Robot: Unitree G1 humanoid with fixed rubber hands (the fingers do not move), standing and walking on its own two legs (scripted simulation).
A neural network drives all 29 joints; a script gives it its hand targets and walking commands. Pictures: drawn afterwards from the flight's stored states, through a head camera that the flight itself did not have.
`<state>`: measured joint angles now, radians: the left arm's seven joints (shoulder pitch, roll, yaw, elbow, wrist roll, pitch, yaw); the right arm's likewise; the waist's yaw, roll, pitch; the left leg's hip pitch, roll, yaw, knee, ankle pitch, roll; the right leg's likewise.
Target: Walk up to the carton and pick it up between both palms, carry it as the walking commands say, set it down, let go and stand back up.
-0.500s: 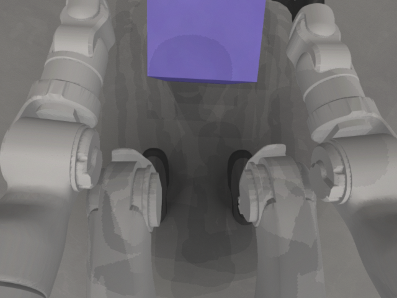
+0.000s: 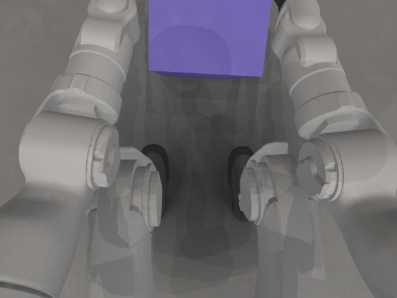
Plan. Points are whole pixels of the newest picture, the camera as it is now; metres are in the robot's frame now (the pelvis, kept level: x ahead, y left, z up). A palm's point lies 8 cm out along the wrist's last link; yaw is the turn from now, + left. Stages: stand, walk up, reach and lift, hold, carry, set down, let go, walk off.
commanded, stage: reach and lift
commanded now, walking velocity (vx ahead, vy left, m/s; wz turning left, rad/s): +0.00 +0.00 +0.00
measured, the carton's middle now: (203, 18) +0.52 +0.00 -0.25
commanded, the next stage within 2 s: none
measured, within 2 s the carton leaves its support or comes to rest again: leaves its support in 0.26 s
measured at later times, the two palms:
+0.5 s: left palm out of the picture +0.55 +0.12 -0.17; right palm out of the picture +0.54 -0.12 -0.16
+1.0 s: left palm out of the picture +0.55 +0.12 -0.11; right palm out of the picture +0.53 -0.11 -0.10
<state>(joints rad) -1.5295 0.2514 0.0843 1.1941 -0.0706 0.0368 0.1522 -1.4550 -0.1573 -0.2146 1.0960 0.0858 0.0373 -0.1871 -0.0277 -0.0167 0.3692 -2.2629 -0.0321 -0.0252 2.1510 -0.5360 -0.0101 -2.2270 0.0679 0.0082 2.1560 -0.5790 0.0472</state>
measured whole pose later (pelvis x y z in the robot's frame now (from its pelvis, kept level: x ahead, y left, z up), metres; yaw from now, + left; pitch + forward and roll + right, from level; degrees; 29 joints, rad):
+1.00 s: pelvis +0.01 +0.00 +0.01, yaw +2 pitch +39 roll -2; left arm -1.36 0.11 0.30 0.89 0.13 0.26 0.14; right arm -1.27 0.03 -0.47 0.71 -0.15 0.26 -0.18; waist -0.04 0.00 0.19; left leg -2.26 -0.08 -0.04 2.11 -0.54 -0.03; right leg -2.21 0.08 0.03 2.13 -0.61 0.06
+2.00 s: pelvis +0.00 +0.00 +0.10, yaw +2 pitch +40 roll -2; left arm -1.20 -0.03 0.44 0.79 0.28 0.35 0.11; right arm -1.11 0.13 -0.57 0.62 -0.29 0.35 -0.11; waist -0.04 0.01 -0.02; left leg -2.02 -0.08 -0.05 1.81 -0.49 -0.02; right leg -1.97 0.08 0.04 1.83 -0.55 0.06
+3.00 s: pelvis +0.03 +0.00 +0.22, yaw +2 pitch +33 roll -2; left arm -0.90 -0.13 0.42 0.72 0.30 0.32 0.10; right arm -0.82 0.22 -0.55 0.54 -0.32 0.33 -0.08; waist -0.05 0.01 -0.11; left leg -1.54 -0.07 -0.06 1.41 -0.44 -0.01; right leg -1.50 0.07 0.06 1.41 -0.49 0.05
